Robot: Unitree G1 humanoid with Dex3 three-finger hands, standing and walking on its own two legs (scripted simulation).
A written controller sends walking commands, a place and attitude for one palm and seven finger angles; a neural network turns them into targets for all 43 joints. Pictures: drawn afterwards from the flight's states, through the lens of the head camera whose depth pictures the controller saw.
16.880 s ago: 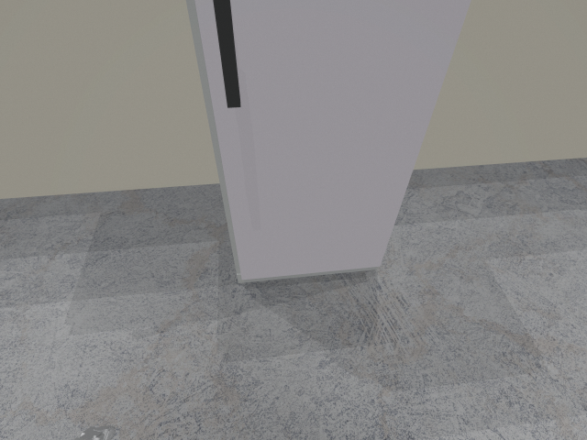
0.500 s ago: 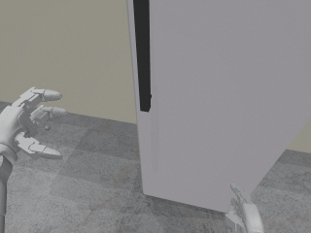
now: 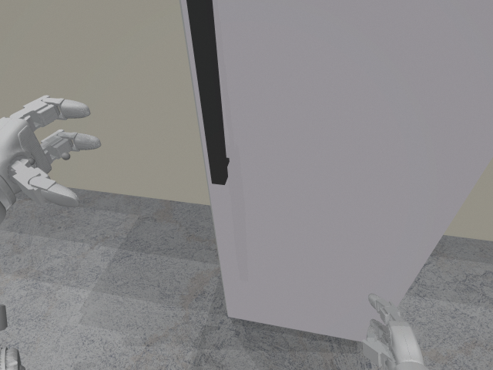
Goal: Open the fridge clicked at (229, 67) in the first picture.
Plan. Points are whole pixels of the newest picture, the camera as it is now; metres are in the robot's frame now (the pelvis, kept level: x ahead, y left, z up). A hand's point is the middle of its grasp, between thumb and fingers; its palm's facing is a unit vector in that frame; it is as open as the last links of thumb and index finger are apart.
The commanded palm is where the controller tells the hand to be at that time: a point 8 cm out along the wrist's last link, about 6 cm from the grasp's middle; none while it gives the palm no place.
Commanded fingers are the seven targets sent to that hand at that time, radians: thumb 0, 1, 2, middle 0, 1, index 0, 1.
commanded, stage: raise the hand to about handle height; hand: left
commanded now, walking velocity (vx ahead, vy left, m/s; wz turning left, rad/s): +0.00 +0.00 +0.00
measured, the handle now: (215, 92) +0.48 +0.12 +0.26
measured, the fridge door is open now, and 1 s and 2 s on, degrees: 0 0 0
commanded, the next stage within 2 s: move the hooked fingers beside the handle in 0.32 s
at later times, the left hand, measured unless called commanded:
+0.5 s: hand (68, 157) +0.29 +0.28 +0.25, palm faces +0.03 -0.99 -0.10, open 14.0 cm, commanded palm +0.25 +0.32 +0.26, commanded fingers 0.00 -0.50 0.30 -0.30 -1.20 -0.30 -1.20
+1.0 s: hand (104, 144) +0.32 +0.24 +0.25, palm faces +0.00 -1.00 -0.06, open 14.0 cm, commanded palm +0.30 +0.29 +0.25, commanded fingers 0.00 -0.50 0.30 -0.30 -1.20 -0.30 -1.20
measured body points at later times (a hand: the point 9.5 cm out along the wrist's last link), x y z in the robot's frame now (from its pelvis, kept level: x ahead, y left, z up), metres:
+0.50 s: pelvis +0.01 +0.00 +0.00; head -0.04 -0.02 +0.45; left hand +0.28 +0.33 +0.26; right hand +0.23 -0.21 -0.06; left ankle +0.02 +0.12 -0.74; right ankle +0.00 -0.11 -0.74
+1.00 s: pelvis +0.01 +0.00 +0.00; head -0.04 -0.01 +0.45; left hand +0.32 +0.30 +0.26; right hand +0.21 -0.22 -0.06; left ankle +0.02 +0.12 -0.74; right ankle +0.00 -0.11 -0.74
